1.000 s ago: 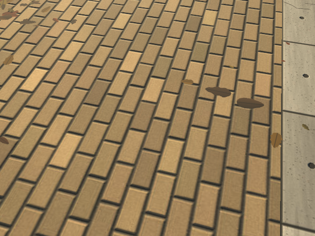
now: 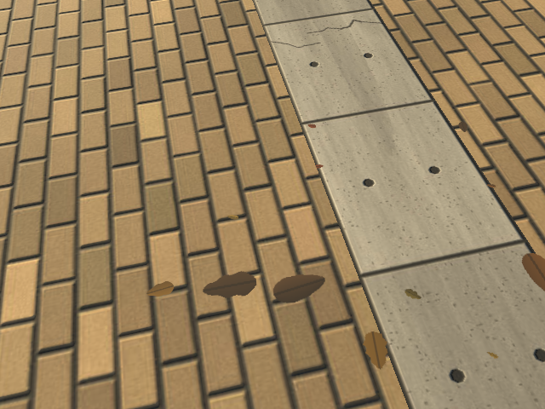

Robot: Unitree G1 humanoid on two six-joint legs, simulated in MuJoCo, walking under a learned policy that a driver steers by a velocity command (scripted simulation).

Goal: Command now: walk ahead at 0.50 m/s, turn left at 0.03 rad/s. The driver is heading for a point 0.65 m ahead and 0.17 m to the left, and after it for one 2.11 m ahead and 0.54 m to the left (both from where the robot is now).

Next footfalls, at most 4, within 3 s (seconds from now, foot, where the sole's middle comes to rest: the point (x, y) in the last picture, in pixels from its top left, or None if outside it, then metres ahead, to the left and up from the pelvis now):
0.32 left None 0.35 0.17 -0.78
0.78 right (280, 331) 0.66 0.05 -0.78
1.14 left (190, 362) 0.58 0.27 -0.78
1.46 right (292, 332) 0.66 0.02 -0.78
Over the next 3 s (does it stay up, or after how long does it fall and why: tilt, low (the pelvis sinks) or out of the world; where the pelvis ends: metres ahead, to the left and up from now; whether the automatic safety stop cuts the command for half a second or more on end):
stays up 0.82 0.26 -0.03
